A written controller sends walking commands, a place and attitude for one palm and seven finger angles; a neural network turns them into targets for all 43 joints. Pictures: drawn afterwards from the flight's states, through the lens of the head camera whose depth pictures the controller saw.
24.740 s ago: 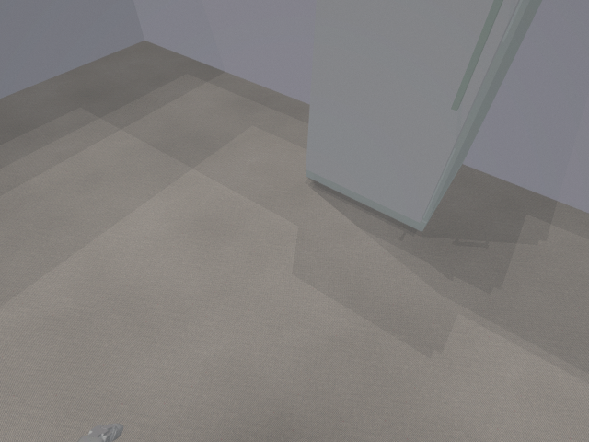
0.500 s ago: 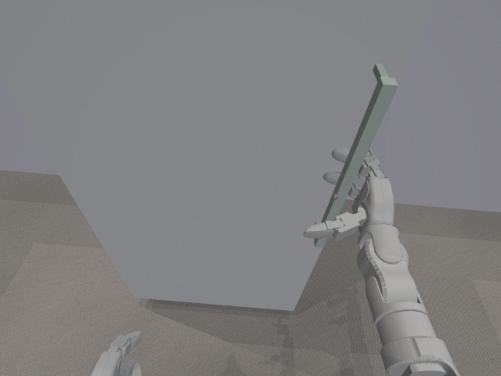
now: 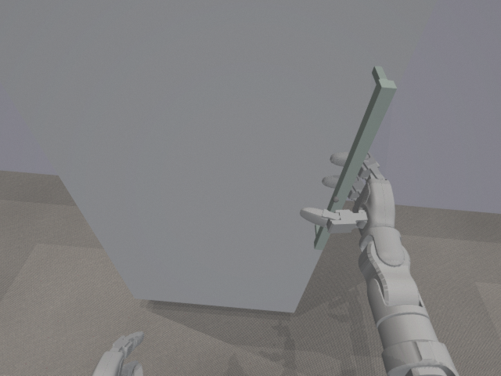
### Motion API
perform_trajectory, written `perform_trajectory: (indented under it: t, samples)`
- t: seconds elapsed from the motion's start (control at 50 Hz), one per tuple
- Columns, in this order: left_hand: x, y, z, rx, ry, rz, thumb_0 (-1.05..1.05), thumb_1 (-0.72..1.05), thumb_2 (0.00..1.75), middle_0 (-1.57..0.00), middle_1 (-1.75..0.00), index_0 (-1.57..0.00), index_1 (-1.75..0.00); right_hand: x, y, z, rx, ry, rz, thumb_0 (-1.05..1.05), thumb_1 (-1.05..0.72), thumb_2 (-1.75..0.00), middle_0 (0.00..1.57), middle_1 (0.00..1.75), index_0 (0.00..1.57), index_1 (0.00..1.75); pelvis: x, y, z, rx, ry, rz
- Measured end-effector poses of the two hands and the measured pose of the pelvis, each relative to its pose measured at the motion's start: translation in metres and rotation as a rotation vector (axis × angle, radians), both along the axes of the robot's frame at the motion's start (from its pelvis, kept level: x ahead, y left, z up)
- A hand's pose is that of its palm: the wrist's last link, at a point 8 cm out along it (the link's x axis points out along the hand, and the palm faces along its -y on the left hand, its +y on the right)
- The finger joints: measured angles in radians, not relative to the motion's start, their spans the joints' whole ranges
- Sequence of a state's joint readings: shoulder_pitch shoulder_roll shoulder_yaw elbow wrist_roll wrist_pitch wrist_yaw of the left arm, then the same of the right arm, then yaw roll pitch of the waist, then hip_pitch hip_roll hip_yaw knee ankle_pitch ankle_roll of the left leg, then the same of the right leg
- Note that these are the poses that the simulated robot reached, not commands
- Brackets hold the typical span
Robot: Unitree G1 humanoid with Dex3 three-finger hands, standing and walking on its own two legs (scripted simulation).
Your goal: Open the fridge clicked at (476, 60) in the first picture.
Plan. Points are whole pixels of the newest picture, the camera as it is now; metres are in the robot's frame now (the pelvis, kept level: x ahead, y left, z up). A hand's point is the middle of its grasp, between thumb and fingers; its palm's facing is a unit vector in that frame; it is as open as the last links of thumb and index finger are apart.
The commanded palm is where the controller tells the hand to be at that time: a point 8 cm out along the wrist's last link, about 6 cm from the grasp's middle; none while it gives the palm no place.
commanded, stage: grip the handle and tug to test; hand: right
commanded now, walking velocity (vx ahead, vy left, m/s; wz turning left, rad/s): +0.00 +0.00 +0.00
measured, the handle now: (341, 179) +0.44 -0.11 +0.09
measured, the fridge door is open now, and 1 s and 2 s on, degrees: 0 0 11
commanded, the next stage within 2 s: pull the door a little, standing still in 1.10 s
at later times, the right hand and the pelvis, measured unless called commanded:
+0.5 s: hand (335, 199) +0.37 -0.09 +0.11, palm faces -0.02 +1.00 +0.00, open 5.8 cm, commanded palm +0.34 -0.15 +0.11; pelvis +0.00 -0.01 +0.00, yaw +1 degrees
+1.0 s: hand (335, 199) +0.37 -0.09 +0.11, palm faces -0.04 +1.00 +0.01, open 5.8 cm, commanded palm +0.32 -0.15 +0.11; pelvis +0.01 +0.00 +0.00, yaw +1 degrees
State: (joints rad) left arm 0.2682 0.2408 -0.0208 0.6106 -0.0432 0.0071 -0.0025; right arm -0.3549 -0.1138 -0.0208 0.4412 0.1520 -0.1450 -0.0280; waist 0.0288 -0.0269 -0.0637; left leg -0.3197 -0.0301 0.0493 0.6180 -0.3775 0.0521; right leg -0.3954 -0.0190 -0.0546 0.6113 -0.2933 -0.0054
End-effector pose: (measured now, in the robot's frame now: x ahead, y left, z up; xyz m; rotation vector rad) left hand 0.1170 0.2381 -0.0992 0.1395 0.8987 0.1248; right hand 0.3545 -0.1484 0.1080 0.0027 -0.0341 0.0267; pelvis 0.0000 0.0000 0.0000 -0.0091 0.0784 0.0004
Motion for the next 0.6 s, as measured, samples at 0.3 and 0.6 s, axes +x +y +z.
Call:
perform_trajectory:
  t: [0.3,0.6]
  samples:
    - [-0.0029,-0.0048,0.0029,-0.006,-0.011,0.021,0.01,0.9,0.9,-0.2,-0.3,-0.2,-0.3,0.0003,-0.0003,0.0011,-0.001,0.011,0.006,0.0,-0.55,-0.74,0.36,1.31,0.35,1.29,0.002,-0.0049,0.0009,0.002,-0.005,0.015]
    - [0.0043,-0.0044,0.0033,-0.001,-0.006,0.013,0.01,0.9,0.9,-0.2,-0.3,-0.2,-0.3,-0.0002,0.0008,0.0011,-0.001,0.011,-0.001,0.01,-0.75,-0.82,0.35,1.34,0.33,1.31,0.0058,-0.0047,0.0013,0.002,-0.004,0.012]
